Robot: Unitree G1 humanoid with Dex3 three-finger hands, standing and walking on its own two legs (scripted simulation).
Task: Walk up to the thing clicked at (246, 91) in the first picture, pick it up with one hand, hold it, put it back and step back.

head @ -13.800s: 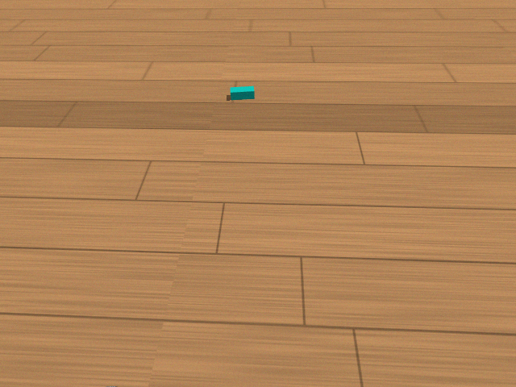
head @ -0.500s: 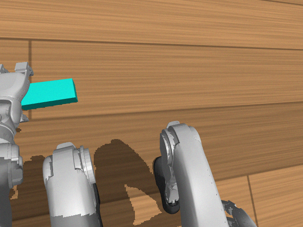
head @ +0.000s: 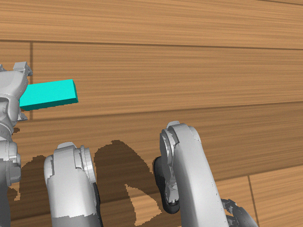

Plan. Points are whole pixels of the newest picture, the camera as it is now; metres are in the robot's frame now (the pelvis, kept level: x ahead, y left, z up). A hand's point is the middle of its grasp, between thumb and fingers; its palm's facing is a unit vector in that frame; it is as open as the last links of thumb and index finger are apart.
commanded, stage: rise first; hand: left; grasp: from above
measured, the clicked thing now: (49, 94) +0.51 +0.25 -0.29
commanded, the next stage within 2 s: approach in 0.24 s
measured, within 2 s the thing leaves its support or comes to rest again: neither
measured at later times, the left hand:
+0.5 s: hand (21, 97) +0.46 +0.29 -0.18, palm faces -0.46 -0.04 -0.89, open 13.5 cm
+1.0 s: hand (35, 88) +0.49 +0.25 -0.17, palm faces -0.47 -0.06 -0.88, open 14.0 cm
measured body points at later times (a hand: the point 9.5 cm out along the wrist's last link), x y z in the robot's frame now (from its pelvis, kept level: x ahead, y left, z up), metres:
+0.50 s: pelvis +0.00 +0.00 +0.00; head +0.25 +0.07 +0.37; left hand +0.48 +0.29 -0.13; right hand +0.04 -0.27 -0.10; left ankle +0.08 +0.14 -0.29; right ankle +0.11 -0.14 -0.29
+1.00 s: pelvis +0.00 +0.00 +0.00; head +0.25 +0.05 +0.37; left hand +0.51 +0.25 -0.12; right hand +0.01 -0.26 -0.10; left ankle +0.08 +0.14 -0.29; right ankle +0.11 -0.14 -0.29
